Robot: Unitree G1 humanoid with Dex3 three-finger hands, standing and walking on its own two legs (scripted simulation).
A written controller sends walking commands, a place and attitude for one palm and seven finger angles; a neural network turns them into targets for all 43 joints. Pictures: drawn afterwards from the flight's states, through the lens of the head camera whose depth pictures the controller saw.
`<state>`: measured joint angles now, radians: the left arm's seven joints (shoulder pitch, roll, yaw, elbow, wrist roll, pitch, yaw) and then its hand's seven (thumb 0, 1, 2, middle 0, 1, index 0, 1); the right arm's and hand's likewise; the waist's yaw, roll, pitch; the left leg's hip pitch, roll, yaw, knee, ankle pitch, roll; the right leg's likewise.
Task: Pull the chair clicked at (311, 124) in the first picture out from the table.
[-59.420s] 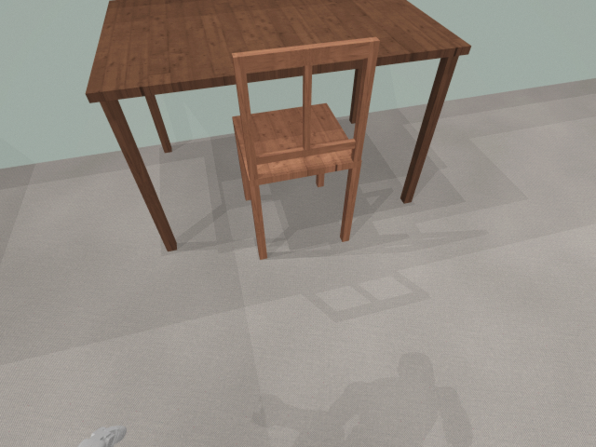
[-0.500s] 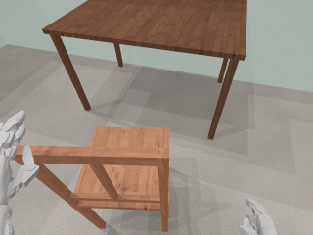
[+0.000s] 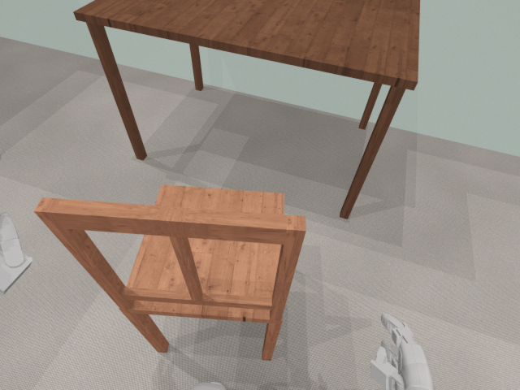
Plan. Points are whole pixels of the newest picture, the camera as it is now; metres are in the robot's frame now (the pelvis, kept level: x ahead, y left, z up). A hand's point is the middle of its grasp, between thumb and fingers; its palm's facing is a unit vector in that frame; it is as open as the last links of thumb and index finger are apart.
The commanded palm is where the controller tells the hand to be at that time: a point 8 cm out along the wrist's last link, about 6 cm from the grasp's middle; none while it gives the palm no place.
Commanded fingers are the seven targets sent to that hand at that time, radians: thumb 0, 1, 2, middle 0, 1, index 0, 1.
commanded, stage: step back with the hand held close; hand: left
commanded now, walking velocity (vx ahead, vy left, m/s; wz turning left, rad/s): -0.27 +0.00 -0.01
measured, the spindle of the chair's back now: (188, 269) +0.33 +0.17 -0.09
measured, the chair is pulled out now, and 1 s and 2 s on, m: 0.62 0.62 0.62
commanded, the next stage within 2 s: stop stepping back and stand still in 0.92 s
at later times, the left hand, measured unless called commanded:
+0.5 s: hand (11, 297) +0.16 +0.25 +0.18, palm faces +0.42 -0.72 -0.55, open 7.4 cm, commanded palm +0.09 +0.30 +0.19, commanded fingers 0.00 0.90 0.90 -0.20 -0.30 -0.20 -0.30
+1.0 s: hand out of the picture +0.09 +0.22 +0.19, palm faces +0.31 -0.77 -0.56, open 7.4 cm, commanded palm +0.01 +0.27 +0.19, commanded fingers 0.00 0.90 0.90 -0.20 -0.30 -0.20 -0.30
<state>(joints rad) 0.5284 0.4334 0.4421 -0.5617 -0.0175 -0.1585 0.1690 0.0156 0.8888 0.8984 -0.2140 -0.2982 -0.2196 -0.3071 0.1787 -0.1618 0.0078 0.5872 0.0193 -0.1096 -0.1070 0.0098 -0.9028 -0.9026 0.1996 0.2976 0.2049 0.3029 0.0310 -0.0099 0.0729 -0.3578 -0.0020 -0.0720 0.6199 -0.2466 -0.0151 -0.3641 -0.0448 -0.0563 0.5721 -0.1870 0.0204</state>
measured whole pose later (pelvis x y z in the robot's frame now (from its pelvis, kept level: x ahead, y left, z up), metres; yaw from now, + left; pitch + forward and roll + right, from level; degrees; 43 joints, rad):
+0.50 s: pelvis -0.04 -0.01 -0.01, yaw +1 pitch +1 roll -2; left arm 0.56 0.47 0.51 -0.61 -0.03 -0.24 0.16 0.01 0.89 0.90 -0.21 -0.30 -0.22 -0.31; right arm 0.19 -0.19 -0.03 0.63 0.01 -0.13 -0.08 0.01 -0.90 -0.90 0.20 0.30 0.20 0.30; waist 0.00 0.01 0.08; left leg -0.50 0.04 -0.08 0.68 -0.20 -0.03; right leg -0.43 0.00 -0.04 0.65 -0.24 0.01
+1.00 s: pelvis -0.13 -0.02 +0.00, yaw -1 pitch +3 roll -5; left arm 0.53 0.49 0.49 -0.63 -0.05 -0.29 0.11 0.01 0.89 0.90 -0.21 -0.30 -0.22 -0.31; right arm 0.08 -0.16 0.00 0.66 -0.03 -0.19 -0.04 0.01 -0.90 -0.90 0.20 0.30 0.21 0.30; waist 0.02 0.05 0.10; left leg -0.54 0.14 -0.07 0.58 -0.10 -0.04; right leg -0.20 0.04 -0.04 0.47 -0.34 0.03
